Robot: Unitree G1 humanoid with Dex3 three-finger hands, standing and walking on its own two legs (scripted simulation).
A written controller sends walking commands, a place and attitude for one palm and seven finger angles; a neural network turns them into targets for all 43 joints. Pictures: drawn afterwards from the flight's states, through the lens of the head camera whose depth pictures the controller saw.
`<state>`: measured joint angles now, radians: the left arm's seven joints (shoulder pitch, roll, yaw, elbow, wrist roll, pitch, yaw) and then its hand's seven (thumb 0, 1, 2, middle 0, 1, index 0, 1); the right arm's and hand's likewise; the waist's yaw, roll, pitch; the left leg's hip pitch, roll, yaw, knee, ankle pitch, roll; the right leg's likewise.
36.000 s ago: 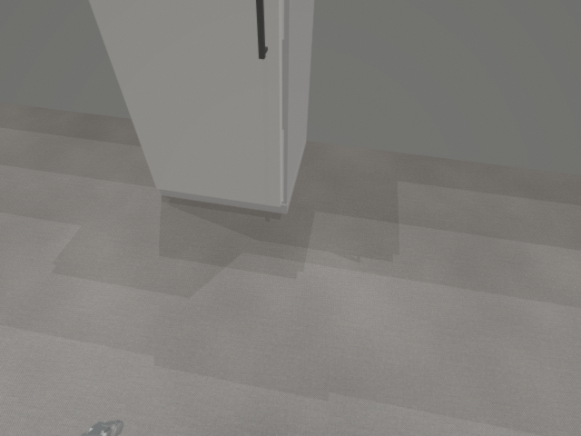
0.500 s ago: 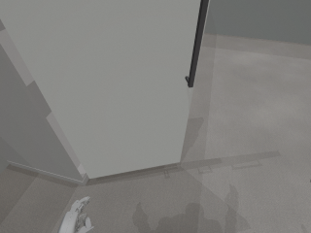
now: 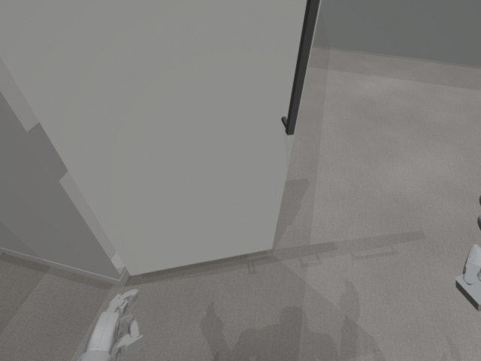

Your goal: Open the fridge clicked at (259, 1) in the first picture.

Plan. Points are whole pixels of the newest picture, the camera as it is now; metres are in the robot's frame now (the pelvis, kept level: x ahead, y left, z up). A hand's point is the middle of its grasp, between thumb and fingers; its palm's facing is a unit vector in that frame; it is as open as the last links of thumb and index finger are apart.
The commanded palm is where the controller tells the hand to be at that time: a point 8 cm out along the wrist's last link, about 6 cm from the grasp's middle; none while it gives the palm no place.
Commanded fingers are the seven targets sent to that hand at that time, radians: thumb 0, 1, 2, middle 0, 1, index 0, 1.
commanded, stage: let the arm hang, fingers relaxed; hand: right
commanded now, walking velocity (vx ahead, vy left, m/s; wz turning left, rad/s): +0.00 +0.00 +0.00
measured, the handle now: (300, 50) +0.66 -0.09 +0.22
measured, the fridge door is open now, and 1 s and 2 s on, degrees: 63 63 63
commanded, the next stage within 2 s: look to check the result in 1.06 s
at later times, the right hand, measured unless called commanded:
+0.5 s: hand out of the picture -0.07 -0.20 -0.17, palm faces +0.02 +0.98 -0.21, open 7.3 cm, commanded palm none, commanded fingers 0.00 -0.90 -0.90 0.20 0.30 0.20 0.30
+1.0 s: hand out of the picture +0.06 -0.22 -0.16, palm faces -0.01 +0.97 -0.26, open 7.4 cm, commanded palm none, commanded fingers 0.00 -0.90 -0.90 0.20 0.30 0.20 0.30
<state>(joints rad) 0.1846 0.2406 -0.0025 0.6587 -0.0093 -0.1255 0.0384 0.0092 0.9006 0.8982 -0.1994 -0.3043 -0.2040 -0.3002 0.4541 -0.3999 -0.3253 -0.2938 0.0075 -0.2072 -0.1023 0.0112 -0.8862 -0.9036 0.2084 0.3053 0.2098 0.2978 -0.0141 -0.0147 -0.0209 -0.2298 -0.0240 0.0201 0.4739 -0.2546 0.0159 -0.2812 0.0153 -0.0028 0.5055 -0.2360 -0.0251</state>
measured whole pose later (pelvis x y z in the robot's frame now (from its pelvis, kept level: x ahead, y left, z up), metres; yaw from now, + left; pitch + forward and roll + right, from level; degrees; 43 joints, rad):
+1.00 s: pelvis -0.01 -0.01 +0.01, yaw +0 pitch -1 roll +0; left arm 0.16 0.25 0.01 1.10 0.02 -0.01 0.02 0.00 0.90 0.90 -0.20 -0.30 -0.20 -0.30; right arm 0.13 -0.24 -0.02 1.11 -0.02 -0.02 -0.01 0.01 -0.90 -0.90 0.20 0.30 0.20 0.30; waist 0.01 -0.01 0.03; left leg -0.17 0.00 0.02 0.38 -0.21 0.00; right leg -0.21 0.04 0.00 0.39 -0.17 -0.05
